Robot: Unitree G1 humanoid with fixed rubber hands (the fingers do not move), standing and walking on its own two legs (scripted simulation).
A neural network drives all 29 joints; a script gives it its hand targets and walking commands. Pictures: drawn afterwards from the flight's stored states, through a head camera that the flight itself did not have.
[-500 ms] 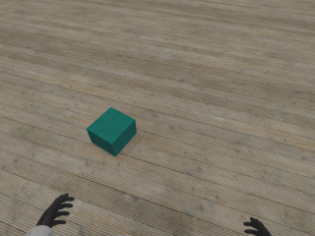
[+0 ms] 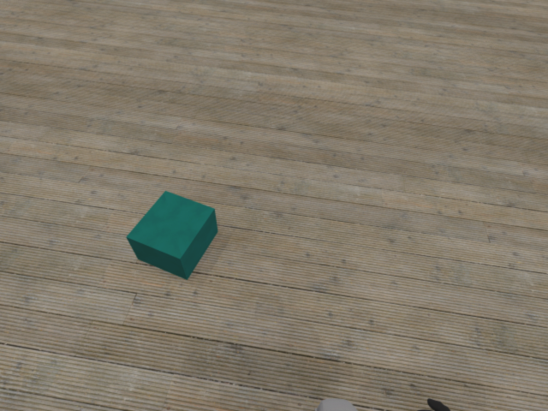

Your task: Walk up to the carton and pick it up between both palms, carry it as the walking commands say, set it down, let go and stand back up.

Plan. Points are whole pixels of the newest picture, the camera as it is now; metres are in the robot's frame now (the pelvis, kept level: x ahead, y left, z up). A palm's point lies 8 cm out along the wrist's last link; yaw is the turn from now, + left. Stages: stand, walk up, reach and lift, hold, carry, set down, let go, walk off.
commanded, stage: walk up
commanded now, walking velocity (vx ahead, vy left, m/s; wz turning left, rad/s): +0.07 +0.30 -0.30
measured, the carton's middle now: (176, 234) +0.83 +0.39 -0.69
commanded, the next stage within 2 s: none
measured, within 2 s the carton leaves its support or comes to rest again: neither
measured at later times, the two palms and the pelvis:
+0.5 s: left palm out of the picture +0.11 +0.33 -0.11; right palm out of the picture +0.09 -0.19 -0.14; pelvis +0.04 +0.07 +0.00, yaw -7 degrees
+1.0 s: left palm (20, 359) +0.20 +0.41 -0.12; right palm out of the picture +0.08 -0.08 -0.15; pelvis +0.08 +0.17 -0.01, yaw -11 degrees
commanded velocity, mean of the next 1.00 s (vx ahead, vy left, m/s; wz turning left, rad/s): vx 0.03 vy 0.30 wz -0.16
